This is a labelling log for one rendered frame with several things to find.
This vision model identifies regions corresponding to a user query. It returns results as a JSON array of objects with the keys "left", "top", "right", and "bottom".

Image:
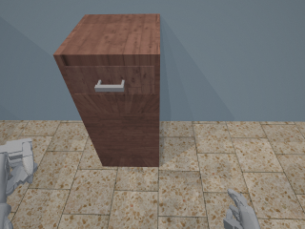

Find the handle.
[{"left": 94, "top": 80, "right": 125, "bottom": 93}]

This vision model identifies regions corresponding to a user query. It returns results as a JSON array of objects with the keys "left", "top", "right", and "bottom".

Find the drawer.
[{"left": 64, "top": 65, "right": 155, "bottom": 94}]

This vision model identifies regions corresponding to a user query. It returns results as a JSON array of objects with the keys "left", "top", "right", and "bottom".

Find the left robot forearm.
[{"left": 0, "top": 202, "right": 13, "bottom": 229}]

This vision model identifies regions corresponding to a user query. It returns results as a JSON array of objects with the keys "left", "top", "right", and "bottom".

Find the left robot hand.
[{"left": 0, "top": 138, "right": 38, "bottom": 203}]

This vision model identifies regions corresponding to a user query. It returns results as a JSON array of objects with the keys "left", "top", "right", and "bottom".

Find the cabinet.
[{"left": 53, "top": 13, "right": 160, "bottom": 167}]

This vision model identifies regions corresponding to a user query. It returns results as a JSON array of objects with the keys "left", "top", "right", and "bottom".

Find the right robot hand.
[{"left": 223, "top": 188, "right": 260, "bottom": 229}]

